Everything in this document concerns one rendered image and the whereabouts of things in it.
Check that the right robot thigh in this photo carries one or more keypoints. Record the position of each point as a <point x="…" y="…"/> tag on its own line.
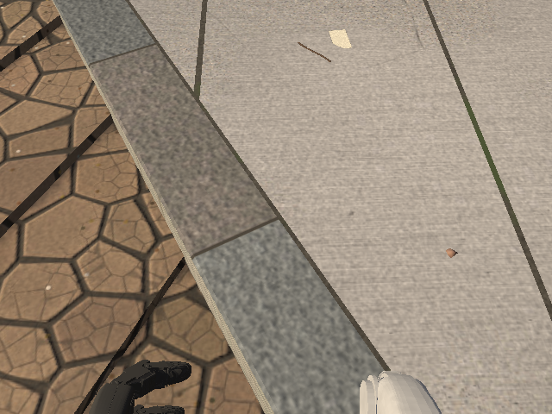
<point x="395" y="393"/>

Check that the robot left hand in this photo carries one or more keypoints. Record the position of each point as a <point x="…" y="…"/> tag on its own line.
<point x="118" y="396"/>

